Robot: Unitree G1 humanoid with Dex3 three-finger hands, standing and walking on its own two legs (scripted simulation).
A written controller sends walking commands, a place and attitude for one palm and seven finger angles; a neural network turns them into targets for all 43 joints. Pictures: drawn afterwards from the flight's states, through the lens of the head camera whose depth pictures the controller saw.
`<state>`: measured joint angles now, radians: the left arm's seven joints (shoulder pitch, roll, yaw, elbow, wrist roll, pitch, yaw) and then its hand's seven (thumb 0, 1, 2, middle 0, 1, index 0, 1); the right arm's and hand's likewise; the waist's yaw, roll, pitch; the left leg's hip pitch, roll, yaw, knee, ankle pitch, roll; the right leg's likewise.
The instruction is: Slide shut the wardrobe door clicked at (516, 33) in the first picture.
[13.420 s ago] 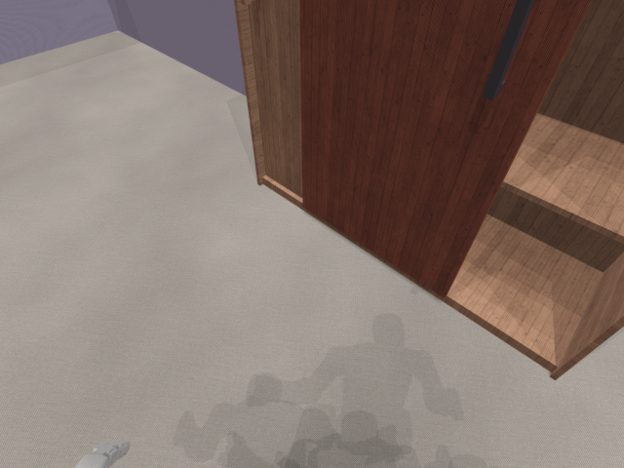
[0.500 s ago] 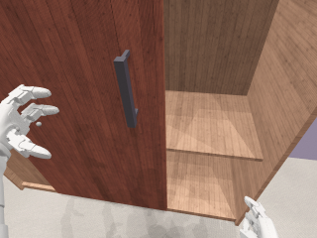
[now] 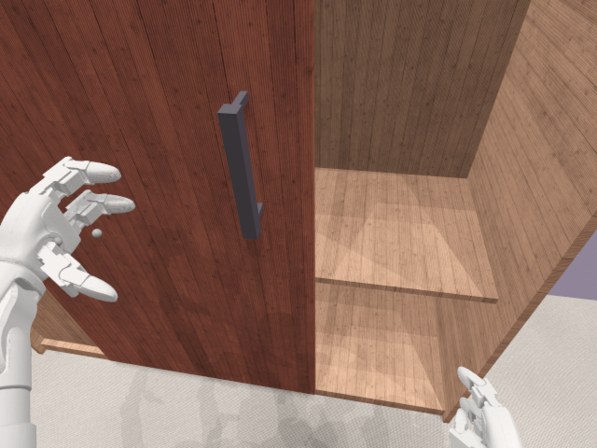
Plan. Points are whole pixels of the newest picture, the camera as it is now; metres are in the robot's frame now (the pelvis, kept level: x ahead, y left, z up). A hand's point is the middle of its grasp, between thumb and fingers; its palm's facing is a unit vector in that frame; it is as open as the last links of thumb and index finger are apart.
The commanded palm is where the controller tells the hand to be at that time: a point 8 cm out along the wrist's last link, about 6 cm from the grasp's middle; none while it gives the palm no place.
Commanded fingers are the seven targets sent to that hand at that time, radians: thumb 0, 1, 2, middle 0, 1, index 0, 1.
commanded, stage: move the hooked fingers beside the handle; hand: left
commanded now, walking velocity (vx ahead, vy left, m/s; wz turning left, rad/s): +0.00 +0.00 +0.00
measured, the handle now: (247, 170) +0.44 +0.12 +0.17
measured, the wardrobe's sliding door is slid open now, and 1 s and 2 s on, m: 0.40 0.40 0.40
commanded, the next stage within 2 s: none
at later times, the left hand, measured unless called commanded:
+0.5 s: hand (129, 212) +0.33 +0.24 +0.19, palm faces -0.01 -1.00 -0.08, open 14.0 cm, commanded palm +0.30 +0.28 +0.19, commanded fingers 0.00 -0.50 0.30 -0.30 -1.20 -0.30 -1.20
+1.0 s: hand (163, 200) +0.35 +0.20 +0.19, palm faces -0.05 -1.00 -0.05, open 14.0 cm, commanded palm +0.33 +0.26 +0.18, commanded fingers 0.00 -0.50 0.30 -0.30 -1.20 -0.30 -1.20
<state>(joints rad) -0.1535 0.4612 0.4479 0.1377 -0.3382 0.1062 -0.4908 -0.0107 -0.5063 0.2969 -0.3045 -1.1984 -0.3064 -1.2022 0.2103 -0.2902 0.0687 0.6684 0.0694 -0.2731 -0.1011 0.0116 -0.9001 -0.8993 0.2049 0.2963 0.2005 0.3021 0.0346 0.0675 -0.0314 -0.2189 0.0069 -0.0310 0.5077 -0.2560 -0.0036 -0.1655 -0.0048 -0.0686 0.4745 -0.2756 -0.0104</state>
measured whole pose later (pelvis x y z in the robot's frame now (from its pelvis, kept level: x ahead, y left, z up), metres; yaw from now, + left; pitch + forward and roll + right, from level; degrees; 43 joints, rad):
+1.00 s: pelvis +0.00 +0.00 +0.00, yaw -1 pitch -1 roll +0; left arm -0.35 0.38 0.33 0.31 -0.28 0.11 -0.35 -0.01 -0.51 0.30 -0.30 -1.20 -0.31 -1.20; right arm 0.23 -0.29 0.05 0.68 0.07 -0.22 -0.09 0.01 -0.90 -0.90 0.20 0.30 0.20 0.30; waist 0.00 0.07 -0.04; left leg -0.23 0.01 -0.01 0.50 -0.26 0.00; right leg -0.19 -0.01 -0.05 0.49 -0.29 -0.01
